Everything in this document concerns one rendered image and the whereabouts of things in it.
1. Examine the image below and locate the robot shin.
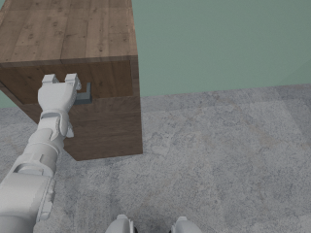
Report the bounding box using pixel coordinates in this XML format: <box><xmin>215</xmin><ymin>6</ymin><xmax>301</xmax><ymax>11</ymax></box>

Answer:
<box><xmin>176</xmin><ymin>216</ymin><xmax>187</xmax><ymax>222</ymax></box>
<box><xmin>117</xmin><ymin>215</ymin><xmax>129</xmax><ymax>220</ymax></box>

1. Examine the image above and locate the robot left upper arm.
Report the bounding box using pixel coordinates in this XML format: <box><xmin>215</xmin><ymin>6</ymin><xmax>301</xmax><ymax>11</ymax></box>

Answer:
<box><xmin>0</xmin><ymin>172</ymin><xmax>56</xmax><ymax>233</ymax></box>

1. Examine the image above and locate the robot left hand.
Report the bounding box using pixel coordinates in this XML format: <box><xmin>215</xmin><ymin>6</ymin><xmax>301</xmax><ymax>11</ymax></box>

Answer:
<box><xmin>38</xmin><ymin>73</ymin><xmax>82</xmax><ymax>138</ymax></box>

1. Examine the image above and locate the robot right shin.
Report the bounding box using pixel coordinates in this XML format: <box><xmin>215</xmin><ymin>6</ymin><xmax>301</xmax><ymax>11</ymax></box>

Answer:
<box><xmin>176</xmin><ymin>216</ymin><xmax>187</xmax><ymax>222</ymax></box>

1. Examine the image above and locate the cabinet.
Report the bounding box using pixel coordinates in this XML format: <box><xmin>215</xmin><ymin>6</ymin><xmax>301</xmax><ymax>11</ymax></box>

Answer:
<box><xmin>0</xmin><ymin>0</ymin><xmax>143</xmax><ymax>161</ymax></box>

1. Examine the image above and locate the robot left forearm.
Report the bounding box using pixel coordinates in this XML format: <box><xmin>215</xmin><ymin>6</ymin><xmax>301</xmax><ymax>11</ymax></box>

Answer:
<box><xmin>0</xmin><ymin>109</ymin><xmax>69</xmax><ymax>193</ymax></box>

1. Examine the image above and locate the handle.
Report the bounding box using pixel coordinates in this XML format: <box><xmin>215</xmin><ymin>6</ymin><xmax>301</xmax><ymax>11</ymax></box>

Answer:
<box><xmin>73</xmin><ymin>83</ymin><xmax>92</xmax><ymax>105</ymax></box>

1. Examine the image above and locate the drawer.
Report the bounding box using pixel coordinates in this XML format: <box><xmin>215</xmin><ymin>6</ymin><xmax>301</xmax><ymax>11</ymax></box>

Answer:
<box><xmin>0</xmin><ymin>60</ymin><xmax>133</xmax><ymax>105</ymax></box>

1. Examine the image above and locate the robot left shin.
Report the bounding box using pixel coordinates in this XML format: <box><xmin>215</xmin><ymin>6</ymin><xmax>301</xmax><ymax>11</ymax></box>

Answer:
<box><xmin>117</xmin><ymin>215</ymin><xmax>129</xmax><ymax>220</ymax></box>

